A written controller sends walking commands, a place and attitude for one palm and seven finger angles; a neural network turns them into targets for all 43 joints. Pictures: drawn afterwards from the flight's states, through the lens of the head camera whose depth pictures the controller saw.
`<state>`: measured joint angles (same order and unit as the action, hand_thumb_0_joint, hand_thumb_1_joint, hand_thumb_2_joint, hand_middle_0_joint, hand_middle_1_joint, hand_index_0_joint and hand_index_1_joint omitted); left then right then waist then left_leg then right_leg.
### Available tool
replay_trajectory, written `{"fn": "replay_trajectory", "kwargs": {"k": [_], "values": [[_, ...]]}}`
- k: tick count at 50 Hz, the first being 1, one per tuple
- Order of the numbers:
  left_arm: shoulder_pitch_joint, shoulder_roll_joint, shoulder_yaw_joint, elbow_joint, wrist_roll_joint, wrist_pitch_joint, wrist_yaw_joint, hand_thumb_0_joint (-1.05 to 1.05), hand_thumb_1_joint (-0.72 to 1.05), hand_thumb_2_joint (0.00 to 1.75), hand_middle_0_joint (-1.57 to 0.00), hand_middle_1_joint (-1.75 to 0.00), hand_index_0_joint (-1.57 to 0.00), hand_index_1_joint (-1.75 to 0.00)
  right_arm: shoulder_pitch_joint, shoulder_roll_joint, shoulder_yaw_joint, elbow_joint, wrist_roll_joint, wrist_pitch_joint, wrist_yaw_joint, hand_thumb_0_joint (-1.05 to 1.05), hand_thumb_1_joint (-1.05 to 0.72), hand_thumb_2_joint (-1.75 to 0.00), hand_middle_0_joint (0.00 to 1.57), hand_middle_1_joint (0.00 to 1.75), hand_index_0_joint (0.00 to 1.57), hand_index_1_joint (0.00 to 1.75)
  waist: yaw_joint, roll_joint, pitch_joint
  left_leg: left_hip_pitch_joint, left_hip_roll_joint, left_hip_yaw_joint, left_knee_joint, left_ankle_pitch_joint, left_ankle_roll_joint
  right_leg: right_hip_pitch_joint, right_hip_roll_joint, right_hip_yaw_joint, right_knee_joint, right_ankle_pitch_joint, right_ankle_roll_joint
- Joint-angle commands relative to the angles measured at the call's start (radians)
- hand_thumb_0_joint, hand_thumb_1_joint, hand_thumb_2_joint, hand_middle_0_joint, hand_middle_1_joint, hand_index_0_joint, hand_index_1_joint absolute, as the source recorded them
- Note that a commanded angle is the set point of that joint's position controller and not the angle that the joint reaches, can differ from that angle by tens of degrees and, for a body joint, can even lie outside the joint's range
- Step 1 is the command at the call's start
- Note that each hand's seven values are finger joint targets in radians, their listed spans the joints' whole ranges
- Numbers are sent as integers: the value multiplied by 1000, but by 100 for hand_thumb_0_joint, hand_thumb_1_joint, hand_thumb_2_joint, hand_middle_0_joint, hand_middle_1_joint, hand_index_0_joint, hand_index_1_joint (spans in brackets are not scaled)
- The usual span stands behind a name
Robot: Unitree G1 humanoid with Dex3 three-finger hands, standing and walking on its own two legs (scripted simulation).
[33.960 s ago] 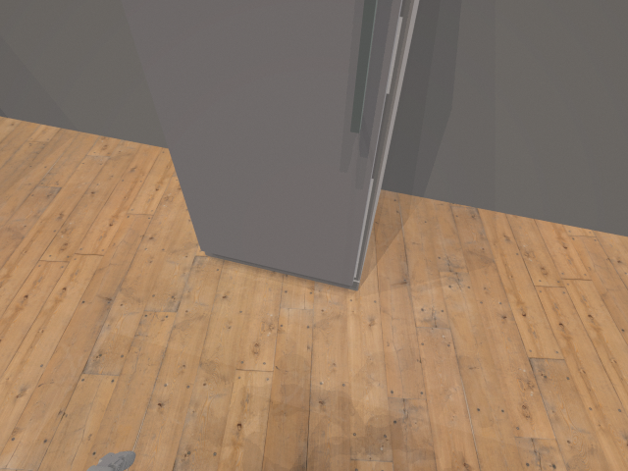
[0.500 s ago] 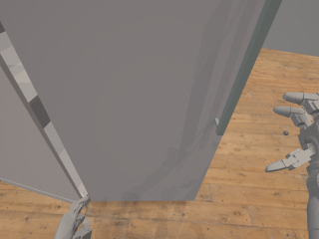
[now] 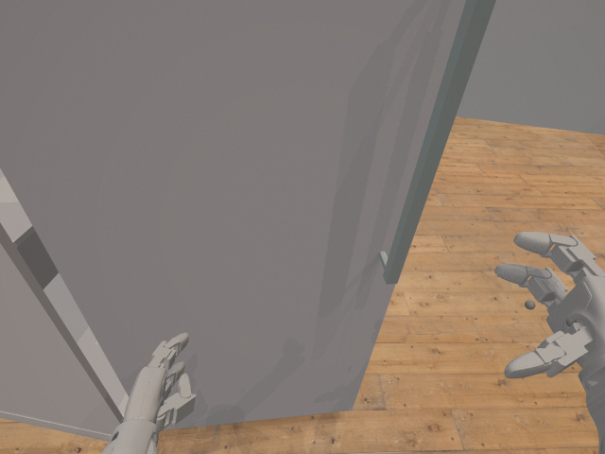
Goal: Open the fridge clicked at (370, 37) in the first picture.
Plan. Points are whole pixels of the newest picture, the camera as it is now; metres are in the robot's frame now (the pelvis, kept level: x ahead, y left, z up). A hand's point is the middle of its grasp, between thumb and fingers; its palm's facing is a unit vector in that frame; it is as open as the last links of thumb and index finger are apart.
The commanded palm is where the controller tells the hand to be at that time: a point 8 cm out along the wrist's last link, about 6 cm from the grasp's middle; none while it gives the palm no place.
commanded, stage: draw the hand back to the body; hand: right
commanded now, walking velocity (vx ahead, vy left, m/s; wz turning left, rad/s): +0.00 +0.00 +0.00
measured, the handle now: (424, 147) +0.43 -0.17 +0.25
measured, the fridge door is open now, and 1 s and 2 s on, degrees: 73 73 73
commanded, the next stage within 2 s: step back with the hand held close in 1.12 s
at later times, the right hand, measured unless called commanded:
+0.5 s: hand (550, 316) +0.21 -0.26 +0.17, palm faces +0.42 +0.84 -0.34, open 11.2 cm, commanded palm +0.16 -0.30 +0.18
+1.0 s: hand (572, 326) +0.20 -0.28 +0.17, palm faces +0.47 +0.81 -0.35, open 7.5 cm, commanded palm +0.15 -0.31 +0.18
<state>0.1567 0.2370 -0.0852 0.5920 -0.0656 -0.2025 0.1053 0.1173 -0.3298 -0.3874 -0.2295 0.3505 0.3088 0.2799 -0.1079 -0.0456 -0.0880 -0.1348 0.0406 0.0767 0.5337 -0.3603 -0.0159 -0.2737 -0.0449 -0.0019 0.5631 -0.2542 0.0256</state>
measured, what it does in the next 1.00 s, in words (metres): stands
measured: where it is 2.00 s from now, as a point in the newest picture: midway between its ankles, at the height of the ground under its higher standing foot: outside the picture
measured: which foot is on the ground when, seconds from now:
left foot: down 0.00-1.00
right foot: down 0.00-1.00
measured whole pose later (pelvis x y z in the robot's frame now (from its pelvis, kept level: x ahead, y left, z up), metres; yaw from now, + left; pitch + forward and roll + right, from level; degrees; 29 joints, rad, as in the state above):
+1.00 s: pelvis +0.01 -0.01 +0.01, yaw +2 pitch -5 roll +0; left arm 0.17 0.22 -0.03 0.65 0.02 -0.14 0.10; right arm 0.40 -0.33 -0.35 -0.34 0.07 -0.06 -0.09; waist -0.10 -0.04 0.02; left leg 0.01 0.05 0.04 0.35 -0.27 -0.03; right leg -0.11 -0.04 -0.05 0.40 -0.19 0.01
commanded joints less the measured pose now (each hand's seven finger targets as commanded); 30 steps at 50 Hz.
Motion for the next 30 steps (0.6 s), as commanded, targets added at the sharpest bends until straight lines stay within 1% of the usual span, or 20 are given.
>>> {"fn": "replay_trajectory", "kwargs": {"k": [1, 2, 3, 4, 5, 6, 7, 8, 11, 12, 13, 14, 17, 19, 20, 24, 25, 26, 29, 30], "values": [[-113, 112, 49, -158, 9, -49, 19, 0, 90, 90, -20, -30, -20, -30, -261, -226, -80, -281, 5, -67, 10, 0, 41, -27, 25, 107, 25, 107, 40, -45, -106, -99, -59, -11, -86, 360, 24, 193, 43, 0, -74, 229, -55], [-115, 111, 49, -165, 13, -51, 19, 0, 90, 90, -20, -30, -20, -30, -235, -251, -110, -308, 10, -79, 6, 0, 37, -29, 24, 104, 24, 104, 29, -24, -136, -73, -61, -12, -85, 388, 24, 201, 43, -1, -68, 252, -55], [-141, 106, 50, -155, 57, -64, 14, 0, 90, 90, -20, -30, -20, -30, -238, -360, -143, -378, -140, -200, -159, 0, 33, -31, 24, 102, 24, 102, 21, -5, -29, -111, -46, -47, -163, 379, 12, 168, 63, -28, -71, 234, -53], [-125, 95, 46, -128, 67, -63, 12, 0, 90, 90, -20, -30, -20, -30, -89, -248, -92, -262, -155, -234, -223, 0, 30, -32, 24, 100, 24, 100, 33, 9, 1, -108, -39, -27, -146, 344, 16, 159, 54, -29, -83, 201, -47], [-120, 92, 42, -132, 64, -54, 4, 0, 90, 90, -20, -30, -20, -30, -44, -195, -47, -257, -166, -247, -251, 0, 26, -34, 24, 98, 24, 98, 34, 11, 23, -112, -37, -22, -142, 299, 16, 145, 51, -21, -98, 167, -45], [-120, 90, 46, -127, 65, -43, 2, 0, 90, 90, -20, -30, -20, -30, -35, -200, -47, -271, -183, -266, -276, 0, 22, -36, 24, 96, 24, 96, 36, 1, 31, -112, -36, -25, -153, 270, 15, 156, 44, -24, -108, 143, -45], [-118, 98, 57, -117, 69, -37, 2, 0, 90, 90, -20, -30, -20, -30, -29, -219, -64, -282, -196, -291, -296, 0, 19, -37, 24, 94, 24, 94, 32, 8, 4, -86, -37, -29, -167, 269, 15, 171, 41, -31, -116, 144, -48], [-116, 94, 57, -118, 69, -33, 1, 0, 90, 90, -20, -30, -20, -30, -22, -209, -52, -287, -206, -313, -312, 0, 15, -39, 24, 92, 24, 92, 37, -16, 2, -79, -33, -32, -168, 252, 14, 179, 39, -35, -125, 132, -49], [-114, 95, 66, -110, 75, -28, 5, 0, 90, 90, -20, -30, -20, -30, -13, -190, -24, -300, -233, -364, -345, 0, 4, -44, 23, 85, 23, 85, 41, -26, -1, -68, -37, -33, -184, 208, 13, 210, 34, -37, -153, 110, -51], [-116, 99, 68, -104, 78, -30, 8, 0, 90, 90, -20, -30, -20, -30, 8, -189, -18, -281, -239, -375, -352, 0, 1, -46, 23, 83, 23, 83, 39, 0, 17, -69, -38, -34, -199, 199, 12, 209, 31, -38, -158, 103, -55], [-117, 101, 71, -102, 78, -29, 10, 0, 90, 90, -20, -30, -20, -30, -6, -190, -15, -294, -245, -388, -359, 0, -3, -48, 23, 81, 23, 81, 43, -4, 16, -70, -38, -36, -207, 183, 10, 218, 31, -38, -167, 94, -55], [-119, 100, 73, -100, 79, -29, 12, 0, 90, 90, -20, -30, -20, -30, 7, -199, -24, -287, -248, -397, -366, 0, -7, -50, 23, 79, 23, 79, 39, 16, 22, -64, -37, -34, -212, 177, 9, 218, 31, -37, -173, 91, -58], [-127, 107, 81, -84, 84, -32, 19, 0, 90, 90, -20, -30, -20, -30, 8, -221, -42, -290, -262, -427, -380, 0, -17, -55, 22, 73, 22, 73, 34, 19, 24, -50, -40, -35, -229, 170, 11, 231, 32, -37, -187, 95, -58], [-126, 102, 83, -80, 83, -31, 20, 0, 90, 90, -20, -30, -20, -30, 19, -218, -48, -290, -265, -440, -384, 0, -25, -58, 22, 68, 22, 68, 32, -16, 26, -40, -35, -38, -232, 170, 11, 238, 33, -41, -195, 96, -59], [-126, 101, 84, -76, 86, -31, 20, 0, 90, 90, -20, -30, -20, -30, 34, -224, -58, -280, -267, -447, -387, 0, -28, -60, 22, 66, 22, 66, 29, -11, 35, -39, -37, -35, -235, 169, 13, 235, 34, -39, -199, 98, -57], [-122, 100, 92, -72, 86, -26, 14, 0, 90, 90, -20, -30, -20, -30, 113, -218, -74, -271, -267, -463, -386, 0, -43, -67, 22, 58, 22, 58, 22, -16, 31, -8, -38, -34, -235, 217, 14, 242, 31, -43, -207, 140, -55], [-125, 99, 93, -75, 86, -23, 12, 0, 90, 90, -20, -30, -20, -30, 131, -210, -70, -267, -266, -463, -382, 0, -47, -69, 22, 55, 22, 55, 22, -9, 51, -17, -40, -34, -238, 221, 13, 243, 30, -46, -208, 143, -54], [-119, 100, 96, -77, 86, -22, 9, 0, 90, 90, -20, -30, -20, -30, 138, -207, -71, -283, -266, -467, -381, 0, -50, -71, 21, 53, 21, 53, 24, -7, 32, -3, -41, -32, -232, 240, 14, 248, 30, -44, -209, 159, -53], [-114, 102, 101, -83, 87, -16, 3, 0, 90, 90, -20, -30, -20, -30, 192, -207, -82, -283, -265, -467, -376, 0, -61, -76, 21, 47, 21, 47, 20, 18, 34, 11, -43, -30, -230, 286, 12, 247, 27, -49, -210, 195, -54], [-114, 102, 103, -87, 88, -13, 1, 0, 90, 90, -20, -30, -20, -30, 194, -211, -85, -299, -266, -467, -375, 0, -65, -78, 21, 45, 21, 45, 21, -3, 25, 14, -43, -34, -230, 299, 11, 255, 28, -54, -208, 205, -54]]}}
